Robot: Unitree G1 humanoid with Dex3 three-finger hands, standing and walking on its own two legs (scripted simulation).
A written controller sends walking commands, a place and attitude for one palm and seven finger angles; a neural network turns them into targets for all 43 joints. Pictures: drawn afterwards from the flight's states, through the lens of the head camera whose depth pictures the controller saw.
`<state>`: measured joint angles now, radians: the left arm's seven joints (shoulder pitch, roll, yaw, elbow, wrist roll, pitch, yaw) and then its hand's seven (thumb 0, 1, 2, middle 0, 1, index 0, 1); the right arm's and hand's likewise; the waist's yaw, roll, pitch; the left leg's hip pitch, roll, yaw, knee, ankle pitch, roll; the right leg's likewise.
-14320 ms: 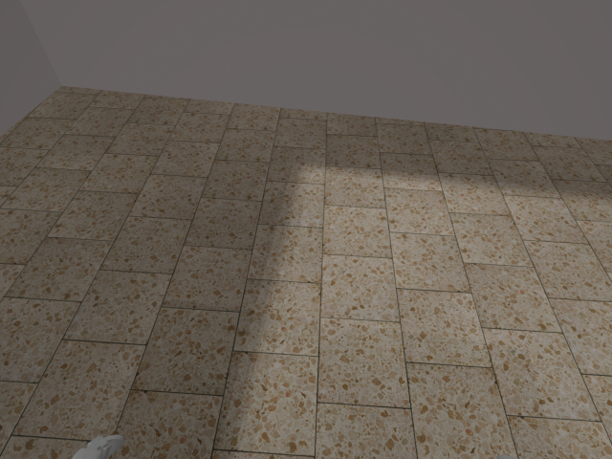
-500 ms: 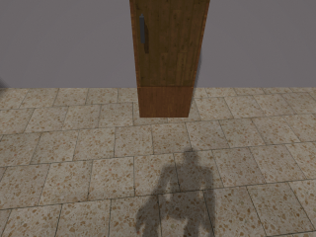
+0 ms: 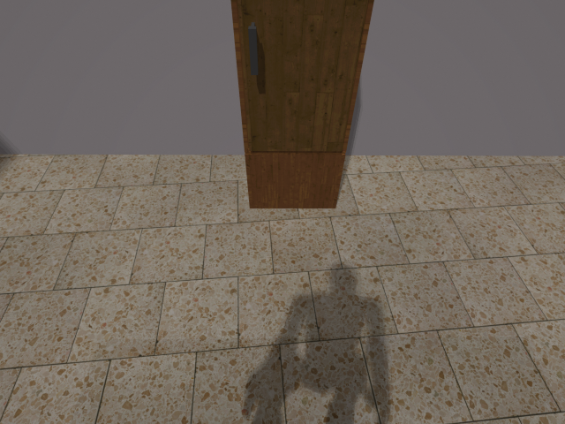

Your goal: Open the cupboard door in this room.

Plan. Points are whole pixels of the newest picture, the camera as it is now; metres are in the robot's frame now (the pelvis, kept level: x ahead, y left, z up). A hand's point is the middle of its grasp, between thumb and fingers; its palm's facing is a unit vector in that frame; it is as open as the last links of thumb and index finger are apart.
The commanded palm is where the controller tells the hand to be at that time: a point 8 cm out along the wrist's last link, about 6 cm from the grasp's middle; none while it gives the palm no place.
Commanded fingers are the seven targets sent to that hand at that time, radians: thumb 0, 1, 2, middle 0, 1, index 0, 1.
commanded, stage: look at it before walking up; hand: left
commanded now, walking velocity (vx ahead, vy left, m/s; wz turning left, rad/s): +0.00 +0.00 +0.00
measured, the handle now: (253, 48) +1.15 +0.17 +0.02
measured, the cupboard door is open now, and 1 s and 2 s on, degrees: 0 0 0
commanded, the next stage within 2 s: walk to a spot facing it in 0.12 s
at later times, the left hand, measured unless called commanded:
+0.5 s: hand out of the picture +0.01 +0.18 -0.18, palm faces -0.02 -0.98 -0.19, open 7.4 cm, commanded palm none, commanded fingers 0.00 0.90 0.90 -0.20 -0.30 -0.20 -0.30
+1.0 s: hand (243, 399) +0.20 +0.08 -0.17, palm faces -0.11 -0.98 -0.15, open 7.4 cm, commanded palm none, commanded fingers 0.00 0.90 0.90 -0.20 -0.30 -0.20 -0.30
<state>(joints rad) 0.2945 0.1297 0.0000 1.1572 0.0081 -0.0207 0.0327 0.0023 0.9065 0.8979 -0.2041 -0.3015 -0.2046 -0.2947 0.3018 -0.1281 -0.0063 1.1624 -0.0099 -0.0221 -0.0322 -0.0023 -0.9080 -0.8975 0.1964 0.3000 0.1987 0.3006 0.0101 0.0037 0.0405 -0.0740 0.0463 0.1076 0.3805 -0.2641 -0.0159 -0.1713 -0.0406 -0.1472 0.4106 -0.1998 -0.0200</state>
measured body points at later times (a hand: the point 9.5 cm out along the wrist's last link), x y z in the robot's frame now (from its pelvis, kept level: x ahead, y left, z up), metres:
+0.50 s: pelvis +0.02 +0.00 -0.01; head +0.03 -0.01 +0.44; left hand +0.02 +0.23 -0.17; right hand -0.02 -0.23 -0.17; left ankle -0.04 +0.12 -0.74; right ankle +0.01 -0.10 -0.73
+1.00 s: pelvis +0.20 -0.08 +0.00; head +0.22 -0.09 +0.45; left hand +0.20 +0.14 -0.16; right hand +0.25 -0.33 -0.15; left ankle +0.29 +0.06 -0.67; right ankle +0.13 -0.15 -0.74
